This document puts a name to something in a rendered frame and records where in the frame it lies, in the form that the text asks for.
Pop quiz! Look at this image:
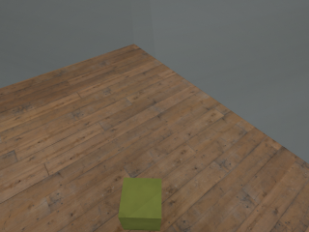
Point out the carton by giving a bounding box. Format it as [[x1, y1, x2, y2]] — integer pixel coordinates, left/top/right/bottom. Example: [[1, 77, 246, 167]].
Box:
[[118, 177, 162, 231]]

